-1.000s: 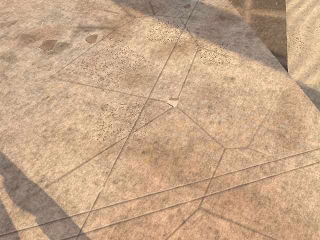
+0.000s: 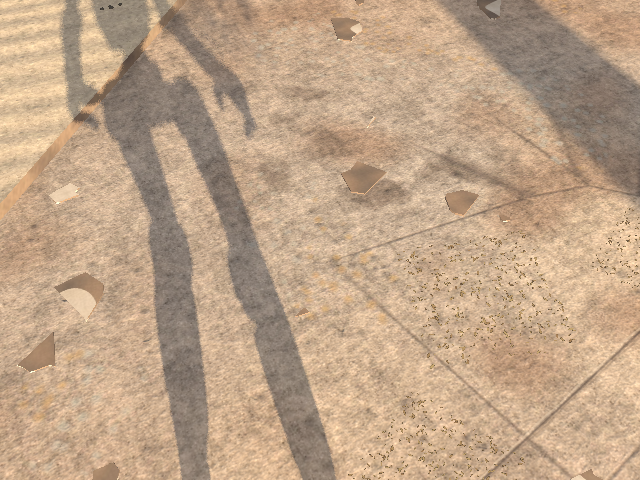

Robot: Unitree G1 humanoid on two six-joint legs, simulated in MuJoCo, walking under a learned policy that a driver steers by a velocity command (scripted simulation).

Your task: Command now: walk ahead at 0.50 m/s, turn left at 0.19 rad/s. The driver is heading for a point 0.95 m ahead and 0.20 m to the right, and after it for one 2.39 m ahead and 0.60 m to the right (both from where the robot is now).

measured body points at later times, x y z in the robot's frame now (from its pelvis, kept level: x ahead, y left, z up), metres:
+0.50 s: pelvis +0.27 +0.05 +0.00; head +0.29 +0.05 +0.45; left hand +0.38 +0.32 -0.12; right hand +0.36 -0.24 -0.10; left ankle +0.30 +0.15 -0.74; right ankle +0.22 -0.10 -0.65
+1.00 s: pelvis +0.51 -0.08 +0.00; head +0.54 -0.11 +0.45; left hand +0.73 +0.12 -0.10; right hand +0.52 -0.40 -0.11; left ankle +0.56 +0.09 -0.65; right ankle +0.52 -0.16 -0.74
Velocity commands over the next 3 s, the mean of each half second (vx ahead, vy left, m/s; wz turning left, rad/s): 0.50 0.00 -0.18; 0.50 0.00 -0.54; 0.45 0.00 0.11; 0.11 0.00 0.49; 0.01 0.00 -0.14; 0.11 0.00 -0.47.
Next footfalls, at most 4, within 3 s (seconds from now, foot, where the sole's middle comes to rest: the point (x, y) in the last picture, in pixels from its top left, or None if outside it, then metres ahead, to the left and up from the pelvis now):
0.32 left None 0.34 0.15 -0.78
0.82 right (433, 451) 0.55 -0.18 -0.78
1.36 left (398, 301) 0.93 -0.13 -0.78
1.86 right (484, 278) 1.00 -0.35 -0.78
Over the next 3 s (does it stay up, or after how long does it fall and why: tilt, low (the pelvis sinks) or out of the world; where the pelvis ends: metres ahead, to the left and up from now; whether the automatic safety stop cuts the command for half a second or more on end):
stays up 0.95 -0.25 0.00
